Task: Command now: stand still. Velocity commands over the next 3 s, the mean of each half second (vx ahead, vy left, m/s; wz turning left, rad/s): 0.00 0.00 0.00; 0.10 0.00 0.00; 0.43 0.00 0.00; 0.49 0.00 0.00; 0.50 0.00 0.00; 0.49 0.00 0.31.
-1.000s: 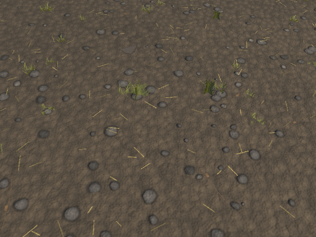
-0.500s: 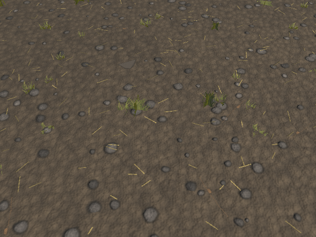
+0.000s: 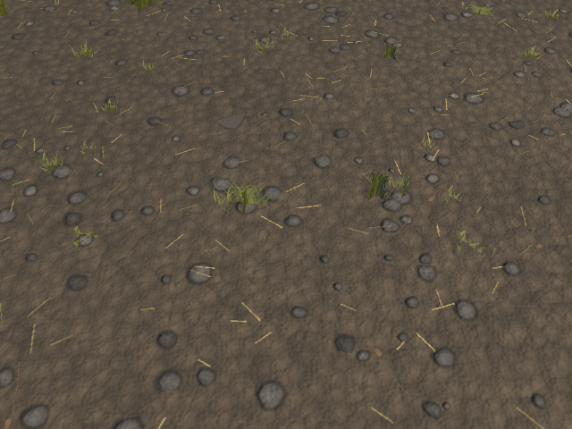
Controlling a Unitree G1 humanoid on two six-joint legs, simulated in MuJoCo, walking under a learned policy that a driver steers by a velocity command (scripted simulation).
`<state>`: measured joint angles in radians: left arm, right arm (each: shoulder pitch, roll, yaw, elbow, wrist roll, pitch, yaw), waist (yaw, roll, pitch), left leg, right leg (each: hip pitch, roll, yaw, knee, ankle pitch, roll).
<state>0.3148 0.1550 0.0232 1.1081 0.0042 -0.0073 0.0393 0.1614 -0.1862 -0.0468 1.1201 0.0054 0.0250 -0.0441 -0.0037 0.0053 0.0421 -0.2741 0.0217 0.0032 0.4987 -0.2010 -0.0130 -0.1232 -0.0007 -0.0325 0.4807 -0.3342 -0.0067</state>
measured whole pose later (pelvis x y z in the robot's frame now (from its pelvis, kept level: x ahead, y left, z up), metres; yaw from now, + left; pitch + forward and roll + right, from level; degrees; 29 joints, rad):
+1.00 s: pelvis +0.05 +0.03 -0.01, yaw +0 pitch +0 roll +0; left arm 0.48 0.20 0.05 1.07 -0.03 -0.04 0.03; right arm 0.25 -0.19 -0.05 1.09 0.03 -0.07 0.00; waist 0.02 -0.04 -0.01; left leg -0.33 0.01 0.07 0.65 -0.37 0.07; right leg -0.09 -0.04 -0.01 0.53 -0.44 0.01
